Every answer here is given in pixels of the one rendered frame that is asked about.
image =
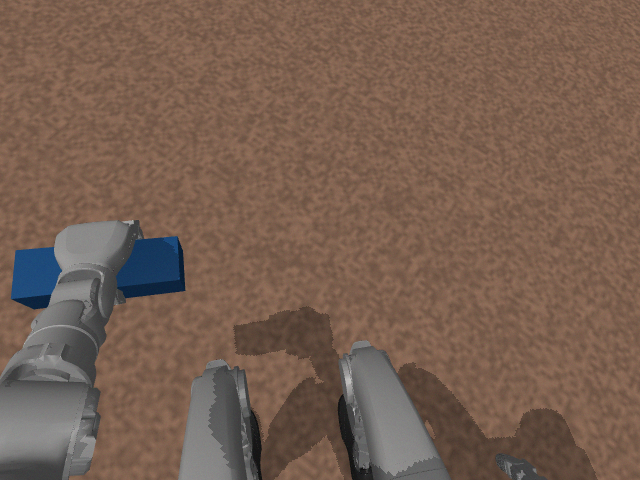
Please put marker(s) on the left robot hand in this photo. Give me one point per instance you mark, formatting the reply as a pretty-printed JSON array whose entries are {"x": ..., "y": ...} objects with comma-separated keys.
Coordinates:
[{"x": 105, "y": 243}]

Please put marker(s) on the carton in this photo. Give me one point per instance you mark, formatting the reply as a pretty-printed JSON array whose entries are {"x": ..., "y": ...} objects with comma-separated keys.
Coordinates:
[{"x": 155, "y": 266}]

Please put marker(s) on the right robot foot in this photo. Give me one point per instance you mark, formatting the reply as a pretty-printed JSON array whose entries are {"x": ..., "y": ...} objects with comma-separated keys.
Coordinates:
[{"x": 348, "y": 438}]

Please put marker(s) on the left robot arm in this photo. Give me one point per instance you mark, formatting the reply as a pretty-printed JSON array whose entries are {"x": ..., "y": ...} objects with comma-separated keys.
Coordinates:
[{"x": 48, "y": 406}]

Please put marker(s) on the right robot hand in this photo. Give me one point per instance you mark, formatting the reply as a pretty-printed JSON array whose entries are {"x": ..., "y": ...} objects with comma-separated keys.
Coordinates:
[{"x": 517, "y": 469}]

